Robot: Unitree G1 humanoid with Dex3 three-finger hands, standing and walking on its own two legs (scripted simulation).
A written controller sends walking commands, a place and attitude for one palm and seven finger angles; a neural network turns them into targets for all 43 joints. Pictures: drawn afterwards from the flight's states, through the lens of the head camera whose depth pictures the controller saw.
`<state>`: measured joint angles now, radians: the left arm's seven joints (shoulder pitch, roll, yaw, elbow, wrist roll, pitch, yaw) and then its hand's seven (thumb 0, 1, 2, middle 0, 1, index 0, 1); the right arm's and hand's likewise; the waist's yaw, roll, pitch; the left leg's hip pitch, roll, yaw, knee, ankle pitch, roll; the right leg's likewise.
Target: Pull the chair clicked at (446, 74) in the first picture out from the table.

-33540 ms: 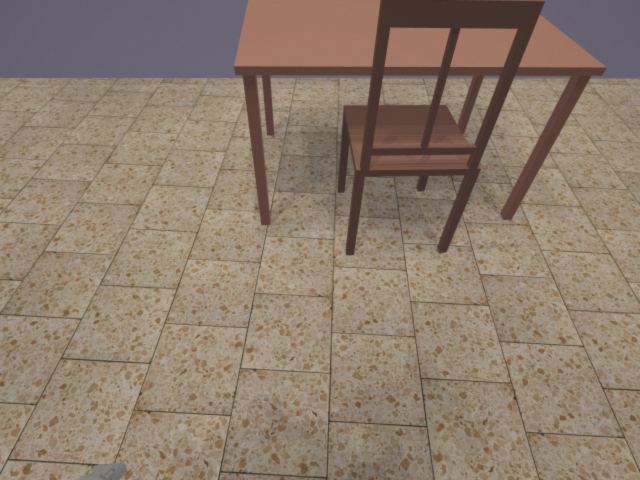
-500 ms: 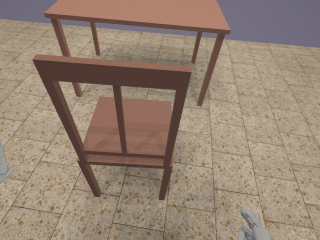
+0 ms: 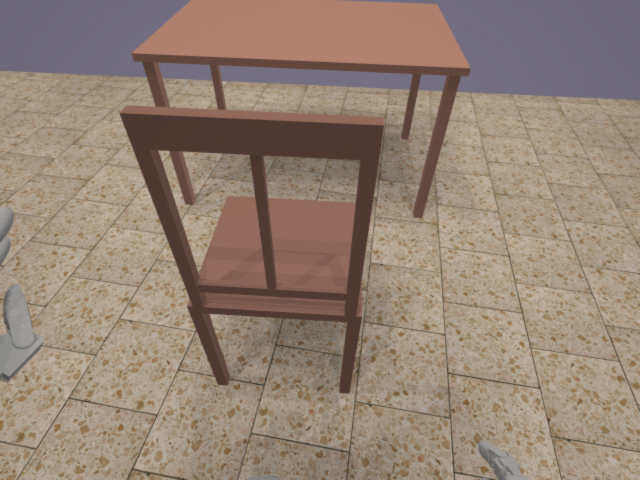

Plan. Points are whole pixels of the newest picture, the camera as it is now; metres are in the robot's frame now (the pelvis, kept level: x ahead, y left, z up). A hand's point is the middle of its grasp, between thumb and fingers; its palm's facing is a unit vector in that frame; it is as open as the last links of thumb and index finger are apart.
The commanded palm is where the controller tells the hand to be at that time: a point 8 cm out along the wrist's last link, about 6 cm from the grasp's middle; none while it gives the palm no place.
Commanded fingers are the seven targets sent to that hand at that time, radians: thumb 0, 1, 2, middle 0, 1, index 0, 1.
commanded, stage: stop stepping back and stand still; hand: left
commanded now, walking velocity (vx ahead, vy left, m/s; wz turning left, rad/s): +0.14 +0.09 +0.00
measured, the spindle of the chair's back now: (265, 229) +0.57 +0.15 -0.05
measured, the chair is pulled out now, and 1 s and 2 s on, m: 0.69 0.69 0.69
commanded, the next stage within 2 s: let the arm hang, fingers relaxed in 0.40 s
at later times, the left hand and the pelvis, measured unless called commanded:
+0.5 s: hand (43, 319) +0.21 +0.28 +0.17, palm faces +0.34 -0.77 -0.54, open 7.4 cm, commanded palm none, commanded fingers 0.00 0.90 0.90 -0.20 -0.30 -0.20 -0.30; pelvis +0.00 +0.02 +0.01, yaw -2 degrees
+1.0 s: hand out of the picture -0.01 +0.19 -0.16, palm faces +0.00 -0.97 -0.22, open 7.1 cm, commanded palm none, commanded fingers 0.00 0.90 0.90 -0.20 -0.30 -0.20 -0.30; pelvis -0.01 +0.00 +0.01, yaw +0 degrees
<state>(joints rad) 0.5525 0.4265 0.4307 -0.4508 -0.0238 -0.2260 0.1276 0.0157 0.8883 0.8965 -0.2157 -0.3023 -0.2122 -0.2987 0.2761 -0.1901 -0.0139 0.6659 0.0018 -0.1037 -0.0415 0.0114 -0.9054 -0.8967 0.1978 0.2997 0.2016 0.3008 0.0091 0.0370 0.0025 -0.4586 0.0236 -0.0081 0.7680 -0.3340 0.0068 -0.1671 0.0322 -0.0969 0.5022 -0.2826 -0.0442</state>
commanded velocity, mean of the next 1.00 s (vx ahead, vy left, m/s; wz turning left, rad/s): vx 0.01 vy -0.02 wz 0.00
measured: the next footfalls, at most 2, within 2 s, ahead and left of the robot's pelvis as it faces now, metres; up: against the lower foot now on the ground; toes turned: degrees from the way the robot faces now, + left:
left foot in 0.18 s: +0.06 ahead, +0.13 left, +0.00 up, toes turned +2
